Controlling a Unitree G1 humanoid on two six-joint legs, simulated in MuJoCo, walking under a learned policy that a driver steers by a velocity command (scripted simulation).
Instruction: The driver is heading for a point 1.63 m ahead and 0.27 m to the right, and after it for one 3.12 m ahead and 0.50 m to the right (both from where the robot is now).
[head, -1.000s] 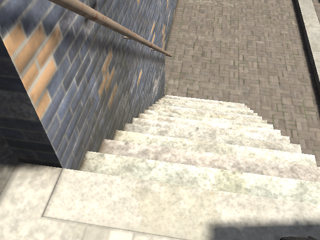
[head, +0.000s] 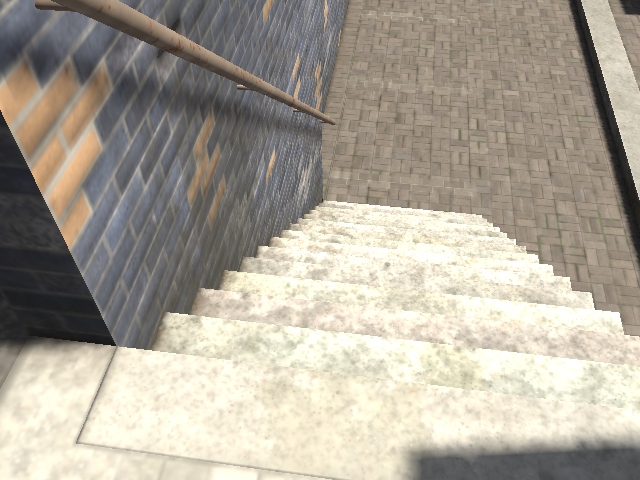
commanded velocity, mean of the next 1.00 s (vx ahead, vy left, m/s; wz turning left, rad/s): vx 0.16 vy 0.00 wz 0.00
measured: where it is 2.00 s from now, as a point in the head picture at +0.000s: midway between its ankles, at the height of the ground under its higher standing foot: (346, 422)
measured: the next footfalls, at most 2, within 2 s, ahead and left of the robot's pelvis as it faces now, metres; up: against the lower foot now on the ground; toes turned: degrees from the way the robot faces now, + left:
right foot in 1.18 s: +0.44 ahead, -0.10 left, +0.00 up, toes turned -2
left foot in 1.68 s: +0.63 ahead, +0.11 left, +0.00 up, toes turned +1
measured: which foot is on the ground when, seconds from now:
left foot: down 0.00-1.00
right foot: down 0.00-0.74, up 0.76-1.00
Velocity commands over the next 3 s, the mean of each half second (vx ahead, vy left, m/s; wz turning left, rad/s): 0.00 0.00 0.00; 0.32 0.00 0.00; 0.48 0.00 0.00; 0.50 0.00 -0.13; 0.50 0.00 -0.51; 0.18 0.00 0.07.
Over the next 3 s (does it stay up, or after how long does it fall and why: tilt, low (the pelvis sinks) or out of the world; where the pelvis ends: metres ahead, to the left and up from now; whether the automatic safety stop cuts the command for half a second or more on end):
stays up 0.99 -0.17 -0.38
